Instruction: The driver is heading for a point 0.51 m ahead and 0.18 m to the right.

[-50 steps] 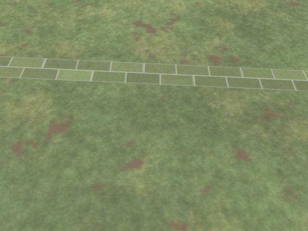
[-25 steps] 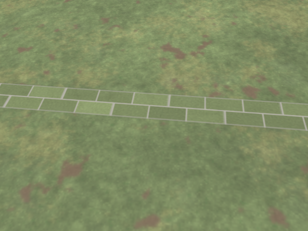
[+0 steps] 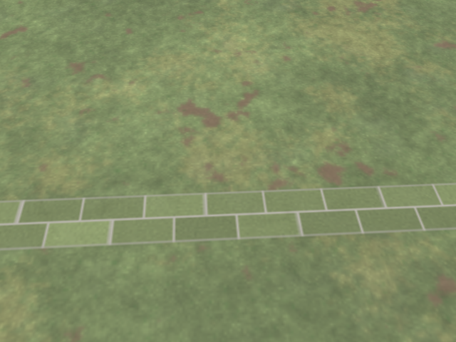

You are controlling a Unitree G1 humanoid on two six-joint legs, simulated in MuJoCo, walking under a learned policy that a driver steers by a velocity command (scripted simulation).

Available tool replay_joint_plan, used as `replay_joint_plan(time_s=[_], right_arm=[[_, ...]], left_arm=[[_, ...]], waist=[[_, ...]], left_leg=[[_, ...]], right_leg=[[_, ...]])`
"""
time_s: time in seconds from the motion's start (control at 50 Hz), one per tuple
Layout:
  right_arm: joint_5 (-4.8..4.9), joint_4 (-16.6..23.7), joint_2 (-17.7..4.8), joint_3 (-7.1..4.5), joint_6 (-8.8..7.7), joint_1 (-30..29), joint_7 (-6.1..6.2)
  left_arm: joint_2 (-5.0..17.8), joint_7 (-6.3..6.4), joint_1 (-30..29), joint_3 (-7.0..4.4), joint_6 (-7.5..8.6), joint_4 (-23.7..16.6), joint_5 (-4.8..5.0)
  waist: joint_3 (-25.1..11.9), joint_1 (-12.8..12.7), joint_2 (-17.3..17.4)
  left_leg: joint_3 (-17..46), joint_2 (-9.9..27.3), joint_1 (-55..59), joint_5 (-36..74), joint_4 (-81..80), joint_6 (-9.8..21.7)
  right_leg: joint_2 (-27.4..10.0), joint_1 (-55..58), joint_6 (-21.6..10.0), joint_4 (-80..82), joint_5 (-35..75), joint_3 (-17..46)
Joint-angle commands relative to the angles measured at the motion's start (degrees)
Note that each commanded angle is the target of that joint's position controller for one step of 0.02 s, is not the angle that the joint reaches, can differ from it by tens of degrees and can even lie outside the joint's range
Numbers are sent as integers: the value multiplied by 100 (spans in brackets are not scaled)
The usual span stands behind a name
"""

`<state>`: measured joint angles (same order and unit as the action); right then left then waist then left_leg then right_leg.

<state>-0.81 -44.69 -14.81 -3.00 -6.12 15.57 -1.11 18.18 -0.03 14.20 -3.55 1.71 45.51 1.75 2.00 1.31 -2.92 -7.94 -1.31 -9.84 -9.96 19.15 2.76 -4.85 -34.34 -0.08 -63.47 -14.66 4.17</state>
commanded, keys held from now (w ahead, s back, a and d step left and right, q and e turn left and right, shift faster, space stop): w+e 0.54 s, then no key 0.46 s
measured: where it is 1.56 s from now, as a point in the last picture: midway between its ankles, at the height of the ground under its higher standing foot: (286, 333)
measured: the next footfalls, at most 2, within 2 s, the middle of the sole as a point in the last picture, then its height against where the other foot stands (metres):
right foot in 0.32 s outside the picture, level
left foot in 0.78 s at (254, 293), level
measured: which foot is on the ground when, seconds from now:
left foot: down 0.00-0.30, up 0.32-0.76, down 0.78-1.00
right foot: up 0.00-0.30, down 0.32-0.80, up 0.82-1.00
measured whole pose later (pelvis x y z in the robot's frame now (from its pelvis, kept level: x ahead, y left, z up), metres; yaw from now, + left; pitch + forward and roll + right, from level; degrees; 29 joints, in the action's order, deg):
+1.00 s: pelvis +0.46 -0.12 -0.01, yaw -25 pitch +1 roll +1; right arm -1.3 -44.1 -12.6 -1.1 -2.2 6.1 -1.5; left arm 15.9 1.9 12.6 -2.7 -2.6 42.6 0.1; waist 3.6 0.2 -0.9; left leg -1.2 -2.0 -22.2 -5.1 26.4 2.4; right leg -0.7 -21.1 3.8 -48.8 -28.6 5.0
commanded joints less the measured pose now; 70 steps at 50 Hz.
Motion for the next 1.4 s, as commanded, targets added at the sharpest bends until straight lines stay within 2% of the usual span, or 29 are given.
replay_joint_plan(time_s=[0.02,0.1,0.2,0.26,0.3,0.32,0.34,0.36,0.38,0.42,0.48,0.58,0.64,0.7,0.76,0.78,0.8,0.82,0.84,0.86,0.88,0.92,0.96,1.04,1.08,1.1,1.12,1.18,1.4], right_arm=[[-18,269,-749,-205,-126,-309,61],[17,142,-937,-258,-38,-194,147],[162,-83,-1163,-359,146,153,174],[248,-74,-1382,-431,263,9,207],[296,-26,-1366,-412,342,-155,228],[136,81,-1068,-290,298,-30,238],[-42,406,-257,-39,133,489,162],[177,463,-781,-103,-78,-190,89],[362,621,-1007,-165,-178,-654,56],[108,522,-971,-177,-219,-638,139],[11,502,-887,-205,-38,-429,124],[-23,708,-576,-90,51,-1211,123],[12,780,-459,-33,-17,-1639,14],[13,836,-574,-69,-55,-1781,-68],[-57,692,-775,-159,-133,-1251,-90],[-124,605,-858,-185,-177,-892,-69],[-255,610,-1164,-223,-208,-482,-38],[-280,517,-1077,-184,-109,-189,-25],[-49,437,-656,-89,-23,-2,-59],[71,487,-608,-64,50,-321,-66],[51,518,-523,-14,131,-649,-54],[-10,537,-452,54,267,-1246,-45],[-75,494,-586,-5,361,-1398,-23],[45,350,-610,-1,427,-1308,47],[11,216,-387,96,424,-1099,34],[-40,210,-480,68,423,-972,14],[-54,213,-470,61,427,-1075,27],[-12,81,-377,78,442,-953,97],[56,-448,-434,30,513,-839,166]], left_arm=[[170,4,112,-68,-40,-371,-37],[26,-152,-562,-10,38,-606,-57],[44,-302,-1297,2,31,-1043,-55],[264,-338,-1019,-122,-16,-1148,-68],[723,-266,431,-410,-57,-810,-39],[1247,-141,1276,-608,-117,-611,-23],[1804,-129,948,-638,-38,-722,-6],[1262,-182,1043,-486,70,-885,-33],[967,-204,835,-393,159,-837,-76],[616,-186,136,-278,192,-935,-61],[559,-103,-76,-242,219,-1057,-125],[724,84,263,-272,169,-866,-104],[691,155,579,-255,77,-688,-98],[599,192,706,-215,22,-556,-104],[536,208,456,-192,-9,-554,-141],[468,195,328,-164,-2,-602,-141],[235,175,483,-78,29,-738,-243],[25,153,1442,12,36,-510,-168],[461,112,1595,-46,0,-399,-143],[729,120,1095,-139,-98,-456,-73],[701,159,655,-143,-216,-516,-77],[467,201,454,-127,-438,-557,-130],[117,230,583,-28,-471,-436,-160],[62,187,700,-24,-403,-201,-229],[207,179,380,-29,-395,-342,-371],[544,208,179,-96,-397,-415,-341],[478,198,128,-102,-362,-322,-308],[165,182,-85,-5,-169,-307,-326],[131,185,200,20,-57,-7,-218]], waist=[[-9,-161,679],[147,81,580],[373,294,544],[21,-32,781],[-771,-866,686],[-1254,-1140,-37],[-1767,-331,-1368],[-2162,-818,-554],[-1329,-807,-284],[-622,-309,236],[-514,-26,80],[-193,-243,-46],[-328,-513,-201],[-339,-561,-238],[-525,-231,-347],[-744,-17,-234],[-1477,3,354],[-2289,-137,1589],[-2613,-67,1404],[-1976,-3,987],[-1466,-38,681],[-700,-327,819],[-553,-357,1195],[-922,-419,1035],[-666,-335,756],[-345,-96,335],[-166,-89,-9],[-79,-18,-218],[-360,-106,257]], left_leg=[[806,1629,216,1367,-1184,855],[132,1520,444,1425,-1219,704],[-154,1835,1329,1753,-920,597],[-381,1863,1631,3983,21,411],[-636,1537,1091,4661,2036,141],[-634,1247,-395,2589,3844,-147],[159,22,-2847,-2429,5676,-476],[1314,77,-3453,-2431,6138,-367],[1279,316,-3837,-1833,5960,-226],[1268,737,-3190,-1030,4988,-211],[1219,816,-2566,-606,4373,-416],[1004,505,-2506,796,2509,-699],[830,187,-1866,1857,1551,-621],[978,112,-1887,1765,1056,-422],[962,73,-1408,1460,624,-100],[922,181,-707,2451,279,48],[1689,1060,830,4748,820,461],[3176,2398,2436,6204,1051,1649],[3786,2562,2414,5131,877,1803],[3536,2319,1843,3690,653,1580],[3209,2043,1174,2578,392,1333],[2603,1562,-246,955,-153,964],[2017,1139,-916,791,-356,832],[1787,1100,-967,-226,-208,746],[1671,844,-1408,-1720,-194,212],[1384,518,-1374,-1970,-73,-50],[1106,330,-900,-1537,165,-200],[1027,324,-405,-642,608,-145],[1013,361,-73,995,916,-157]], right_leg=[[-259,-492,100,407,731,268],[-200,-364,38,1745,1710,-114],[-105,-572,-220,2529,1281,-484],[321,171,-539,2635,438,-914],[855,2192,-900,3101,608,-1114],[194,3910,-1237,3243,744,105],[-1131,5508,-2327,3929,-334,3428],[-1394,5616,-2353,4708,-894,4255],[-1272,5044,-2077,4793,-447,3452],[-777,3510,-1721,4772,787,2204],[-493,2654,-1719,5033,1849,1639],[-44,2223,-1377,4895,2921,804],[71,2169,-1051,4637,3075,620],[-148,2726,-972,4215,3013,944],[-233,3155,-837,3412,3537,1221],[49,3063,-655,2862,3667,1091],[453,2301,-407,1723,2376,977],[1112,970,62,-19,-1527,701],[963,690,177,-516,-2659,925],[754,425,305,-839,-2374,901],[590,342,383,-739,-2096,654],[273,821,437,421,-1774,358],[376,1616,460,1512,-1556,-66],[425,2692,221,3175,276,-279],[115,2935,-45,3644,564,97],[-85,2381,-239,3759,-226,360],[39,1650,-313,3900,-1230,315],[99,1325,-137,4092,-856,287],[214,1949,-115,3701,980,111]])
